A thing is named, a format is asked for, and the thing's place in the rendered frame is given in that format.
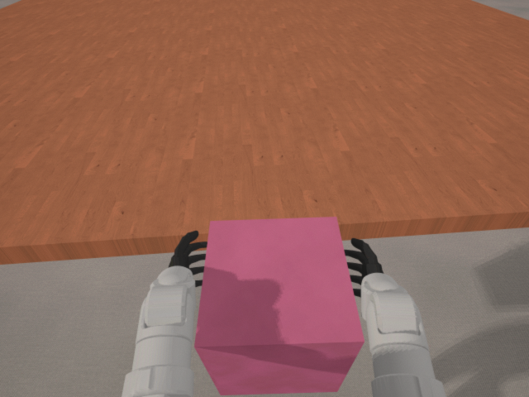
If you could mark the robot right hand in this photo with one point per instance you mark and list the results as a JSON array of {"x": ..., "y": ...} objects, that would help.
[{"x": 367, "y": 258}]

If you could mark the robot left forearm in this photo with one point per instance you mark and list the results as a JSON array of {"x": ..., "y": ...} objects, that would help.
[{"x": 162, "y": 360}]

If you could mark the carton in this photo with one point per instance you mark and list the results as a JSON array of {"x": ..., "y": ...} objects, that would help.
[{"x": 277, "y": 312}]

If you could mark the robot left hand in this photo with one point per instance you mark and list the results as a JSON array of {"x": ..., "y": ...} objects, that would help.
[{"x": 182, "y": 251}]

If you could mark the robot right forearm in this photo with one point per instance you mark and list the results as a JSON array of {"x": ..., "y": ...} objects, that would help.
[{"x": 397, "y": 341}]

